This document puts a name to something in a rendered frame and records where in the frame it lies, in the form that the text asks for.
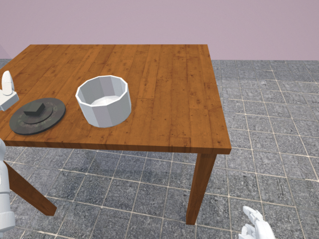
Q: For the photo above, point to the robot left hand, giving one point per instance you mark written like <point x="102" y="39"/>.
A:
<point x="8" y="96"/>

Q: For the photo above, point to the left robot forearm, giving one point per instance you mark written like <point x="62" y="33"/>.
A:
<point x="7" y="219"/>

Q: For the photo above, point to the lid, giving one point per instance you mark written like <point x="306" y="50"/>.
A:
<point x="52" y="114"/>

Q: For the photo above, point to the table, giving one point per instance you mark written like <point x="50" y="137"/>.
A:
<point x="175" y="106"/>

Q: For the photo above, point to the robot right hand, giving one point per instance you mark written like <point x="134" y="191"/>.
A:
<point x="262" y="229"/>

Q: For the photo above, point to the pot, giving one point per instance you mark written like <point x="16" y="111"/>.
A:
<point x="104" y="100"/>

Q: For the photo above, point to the knob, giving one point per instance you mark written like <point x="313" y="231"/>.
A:
<point x="34" y="109"/>

